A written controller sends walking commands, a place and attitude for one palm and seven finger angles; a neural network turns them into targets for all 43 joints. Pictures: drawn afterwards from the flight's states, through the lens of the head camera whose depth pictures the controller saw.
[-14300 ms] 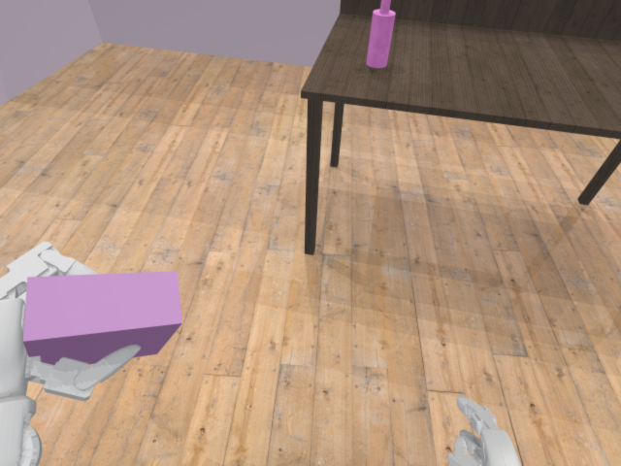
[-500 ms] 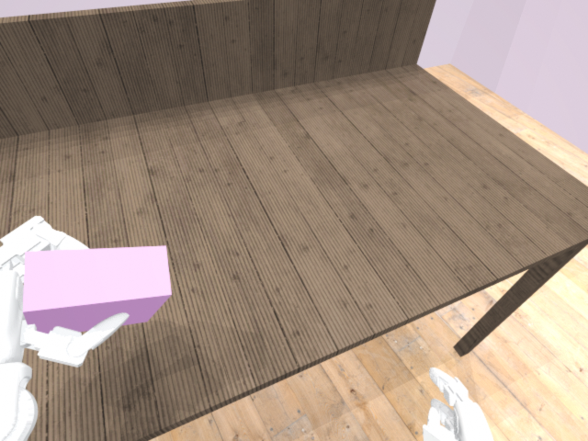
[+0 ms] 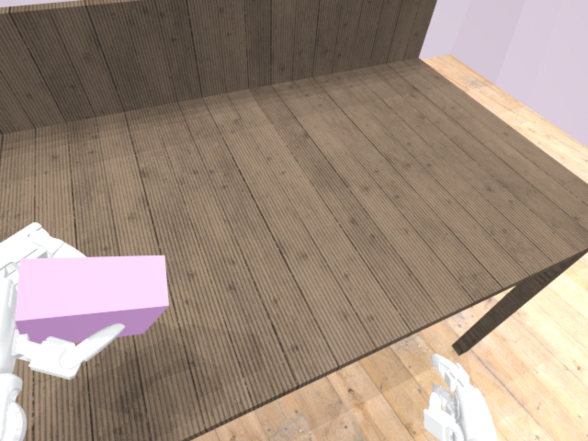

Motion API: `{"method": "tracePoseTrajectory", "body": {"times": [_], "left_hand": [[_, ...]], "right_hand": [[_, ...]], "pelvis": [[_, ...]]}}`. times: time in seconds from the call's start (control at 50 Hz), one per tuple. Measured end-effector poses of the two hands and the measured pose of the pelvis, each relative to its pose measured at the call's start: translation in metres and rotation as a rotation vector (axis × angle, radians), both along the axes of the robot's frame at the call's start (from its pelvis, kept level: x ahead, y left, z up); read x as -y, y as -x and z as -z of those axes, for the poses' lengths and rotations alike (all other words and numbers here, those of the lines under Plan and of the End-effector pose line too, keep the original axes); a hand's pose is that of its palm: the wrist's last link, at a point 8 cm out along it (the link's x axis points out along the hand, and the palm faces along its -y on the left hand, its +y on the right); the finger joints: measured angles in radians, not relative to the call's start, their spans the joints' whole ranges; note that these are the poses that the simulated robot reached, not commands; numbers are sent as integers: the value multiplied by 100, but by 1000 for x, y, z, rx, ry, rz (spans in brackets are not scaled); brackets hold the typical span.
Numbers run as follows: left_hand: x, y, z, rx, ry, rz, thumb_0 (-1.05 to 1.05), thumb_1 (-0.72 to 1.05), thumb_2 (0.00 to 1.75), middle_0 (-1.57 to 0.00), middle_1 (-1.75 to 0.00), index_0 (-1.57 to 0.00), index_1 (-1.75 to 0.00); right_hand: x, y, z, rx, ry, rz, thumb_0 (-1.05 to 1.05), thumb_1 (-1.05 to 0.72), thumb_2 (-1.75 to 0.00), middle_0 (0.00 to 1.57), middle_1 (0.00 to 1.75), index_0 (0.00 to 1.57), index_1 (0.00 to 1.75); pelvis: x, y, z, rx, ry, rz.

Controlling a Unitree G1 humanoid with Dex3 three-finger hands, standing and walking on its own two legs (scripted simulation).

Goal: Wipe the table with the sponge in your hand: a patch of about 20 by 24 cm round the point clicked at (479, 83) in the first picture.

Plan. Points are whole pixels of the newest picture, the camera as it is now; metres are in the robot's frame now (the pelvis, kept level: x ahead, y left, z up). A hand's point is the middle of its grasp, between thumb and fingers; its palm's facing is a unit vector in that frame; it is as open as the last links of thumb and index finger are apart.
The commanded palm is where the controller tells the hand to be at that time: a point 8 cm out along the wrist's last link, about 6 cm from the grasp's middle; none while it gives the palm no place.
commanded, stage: come to a stop and stand still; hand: left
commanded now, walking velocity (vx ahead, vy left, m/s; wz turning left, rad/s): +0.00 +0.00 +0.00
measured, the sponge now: (114, 301) +0.23 +0.21 +0.13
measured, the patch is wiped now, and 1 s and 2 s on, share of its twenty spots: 0.00 0.00 0.00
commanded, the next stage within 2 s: look again from close up in 0.30 s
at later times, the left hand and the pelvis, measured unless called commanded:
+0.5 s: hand (73, 302) +0.22 +0.25 +0.13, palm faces +0.26 -0.83 -0.50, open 9.4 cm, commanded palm +0.15 +0.28 +0.17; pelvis +0.00 +0.00 -0.01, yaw +2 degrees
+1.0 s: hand (49, 356) +0.16 +0.24 +0.15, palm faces +0.40 -0.85 -0.35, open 9.4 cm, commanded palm +0.10 +0.27 +0.17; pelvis -0.04 -0.02 -0.01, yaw +4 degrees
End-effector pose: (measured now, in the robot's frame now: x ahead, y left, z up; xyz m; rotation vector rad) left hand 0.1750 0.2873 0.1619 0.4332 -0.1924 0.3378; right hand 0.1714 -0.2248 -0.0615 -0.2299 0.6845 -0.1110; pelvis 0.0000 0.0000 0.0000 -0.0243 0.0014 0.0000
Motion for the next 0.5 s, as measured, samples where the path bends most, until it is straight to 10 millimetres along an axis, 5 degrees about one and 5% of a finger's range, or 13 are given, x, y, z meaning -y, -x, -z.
{"method": "tracePoseTrajectory", "body": {"times": [0.1, 0.18, 0.26, 0.32, 0.4, 0.5], "left_hand": [[-1, 4, -2, 22, 14, -13, -1, -44, 103, -80, -137, -80, -136], [-24, -11, -49, 213, -230, -20, -1, -44, 103, -80, -137, -80, -136], [-41, -21, -76, 327, -256, -77, -1, -44, 103, -80, -137, -80, -136], [-23, -24, -60, 263, -202, -3, -1, -43, 103, -79, -137, -80, -137], [6, -21, -16, 58, -109, 109, -1, -43, 103, -79, -138, -80, -137], [-6, -11, 9, -64, -117, 80, -1, -44, 103, -79, -137, -80, -137]], "right_hand": [[-8, -1, 0, -7, 2, -27, 1, -90, -90, 20, 30, 20, 30], [-19, 3, 10, -32, 13, -126, 1, -90, -90, 20, 30, 20, 30], [-18, 8, 16, -70, -11, -159, 1, -90, -90, 20, 30, 20, 30], [-10, 11, 18, -64, -38, -126, 1, -90, -90, 20, 30, 21, 30], [3, 17, 23, -94, -29, -69, 1, -90, -90, 20, 30, 21, 30], [17, 20, 23, -153, 31, -52, 1, -90, -90, 20, 30, 20, 30]], "pelvis": [[-1, 3, 0, 6, 0, -8], [5, 12, 6, -15, -14, -53], [7, 10, 7, -51, -18, -20], [1, 4, 7, -68, -19, -4], [-3, -1, 7, -72, -27, -6], [4, -1, 7, -66, -33, -32]]}}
